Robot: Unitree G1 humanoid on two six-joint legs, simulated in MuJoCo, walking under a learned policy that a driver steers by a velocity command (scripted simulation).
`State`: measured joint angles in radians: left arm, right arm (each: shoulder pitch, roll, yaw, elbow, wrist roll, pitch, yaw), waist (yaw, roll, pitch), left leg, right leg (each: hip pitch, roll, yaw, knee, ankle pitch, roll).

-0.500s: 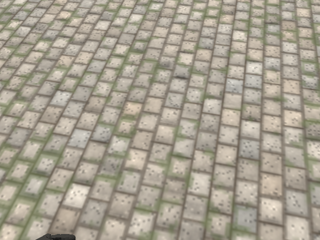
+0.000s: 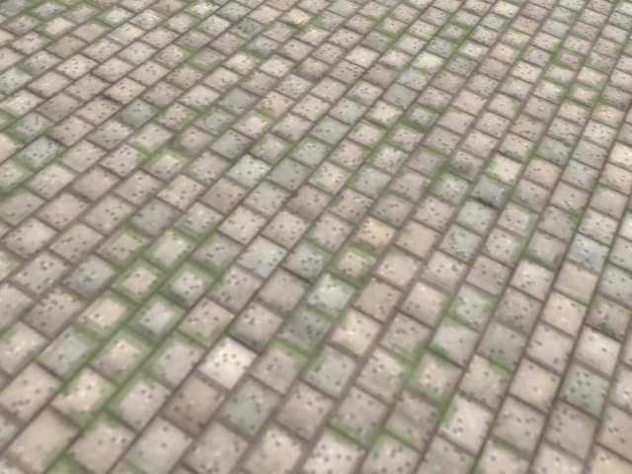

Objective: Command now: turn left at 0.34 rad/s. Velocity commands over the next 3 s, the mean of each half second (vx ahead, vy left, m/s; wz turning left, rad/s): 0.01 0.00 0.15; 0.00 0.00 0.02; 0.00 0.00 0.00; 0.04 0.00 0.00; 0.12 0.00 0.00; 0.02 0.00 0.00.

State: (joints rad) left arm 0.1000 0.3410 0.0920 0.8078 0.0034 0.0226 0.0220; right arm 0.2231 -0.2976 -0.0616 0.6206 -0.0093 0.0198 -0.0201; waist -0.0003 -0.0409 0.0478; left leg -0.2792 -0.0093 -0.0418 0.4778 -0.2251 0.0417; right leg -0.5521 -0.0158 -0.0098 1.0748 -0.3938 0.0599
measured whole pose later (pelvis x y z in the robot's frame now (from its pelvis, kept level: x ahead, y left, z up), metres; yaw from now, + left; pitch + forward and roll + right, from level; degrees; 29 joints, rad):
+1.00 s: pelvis +0.02 -0.04 +0.00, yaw +2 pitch -2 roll +0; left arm 0.16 0.25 0.01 1.02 0.00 -0.01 0.01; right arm 0.21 -0.23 -0.05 0.94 -0.01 0.01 -0.04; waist 0.01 0.00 0.04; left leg -0.18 -0.02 -0.08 0.47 -0.26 -0.02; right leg -0.17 0.01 -0.01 0.48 -0.27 -0.02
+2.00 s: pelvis +0.03 -0.04 -0.01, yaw +2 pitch -1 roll +0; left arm 0.31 0.22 0.02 1.07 -0.01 -0.02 0.03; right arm 0.28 -0.20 -0.02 1.13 0.01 -0.02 -0.05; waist 0.01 0.00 0.00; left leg -0.27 0.01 -0.02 0.68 -0.42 0.01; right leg -0.18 0.03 -0.01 0.49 -0.30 -0.06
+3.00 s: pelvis +0.13 +0.01 +0.00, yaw +2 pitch -1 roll +0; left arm 0.18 0.20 0.05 1.11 -0.01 0.01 0.05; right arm 0.26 -0.19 -0.03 1.10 0.00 0.00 -0.04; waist 0.00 0.00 0.04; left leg -0.11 -0.02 0.04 0.44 -0.32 0.03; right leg -0.20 -0.02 0.00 0.48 -0.25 0.02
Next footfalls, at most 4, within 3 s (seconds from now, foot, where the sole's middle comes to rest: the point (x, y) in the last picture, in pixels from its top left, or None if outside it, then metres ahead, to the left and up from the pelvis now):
0.24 right None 0.06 -0.15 -0.78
2.16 left None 0.12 0.10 -0.78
2.46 right None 0.17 -0.12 -0.78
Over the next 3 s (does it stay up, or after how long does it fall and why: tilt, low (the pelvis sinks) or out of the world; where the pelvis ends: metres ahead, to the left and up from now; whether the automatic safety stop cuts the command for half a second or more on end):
stays up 0.13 0.01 0.00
